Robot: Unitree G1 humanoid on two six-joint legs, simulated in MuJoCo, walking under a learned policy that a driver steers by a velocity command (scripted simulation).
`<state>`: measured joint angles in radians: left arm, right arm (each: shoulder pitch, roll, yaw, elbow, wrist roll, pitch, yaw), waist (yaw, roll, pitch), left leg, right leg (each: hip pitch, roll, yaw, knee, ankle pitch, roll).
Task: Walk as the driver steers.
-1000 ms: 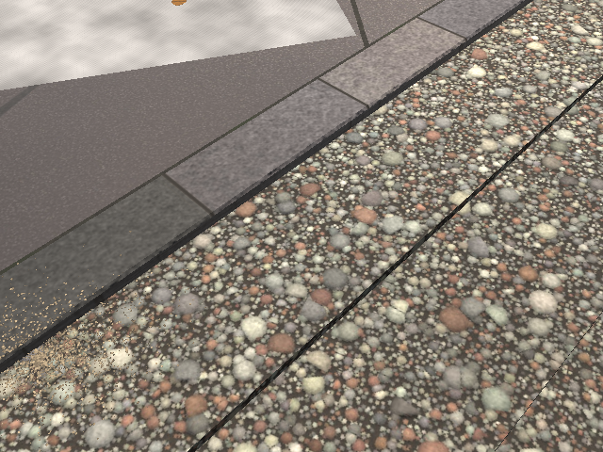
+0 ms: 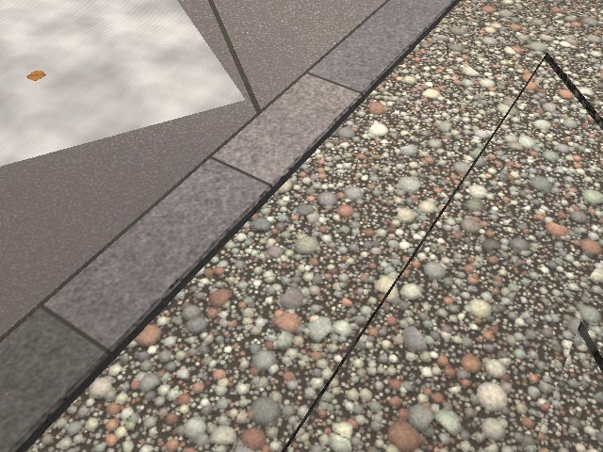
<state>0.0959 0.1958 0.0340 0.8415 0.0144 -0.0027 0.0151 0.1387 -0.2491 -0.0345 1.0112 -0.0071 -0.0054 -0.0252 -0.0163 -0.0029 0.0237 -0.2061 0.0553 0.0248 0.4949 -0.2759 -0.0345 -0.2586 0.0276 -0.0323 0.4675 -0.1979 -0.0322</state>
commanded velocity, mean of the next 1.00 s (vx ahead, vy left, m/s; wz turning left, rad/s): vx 0.21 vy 0.00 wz -0.01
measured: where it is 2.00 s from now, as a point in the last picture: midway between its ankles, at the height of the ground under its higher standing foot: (313, 334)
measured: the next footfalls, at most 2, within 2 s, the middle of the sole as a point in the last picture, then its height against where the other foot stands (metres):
right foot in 1.04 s outside the picture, level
left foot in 1.56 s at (254, 366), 0.03 m higher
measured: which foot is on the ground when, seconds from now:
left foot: down 0.00-1.00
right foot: down 0.00-0.62, up 0.64-1.00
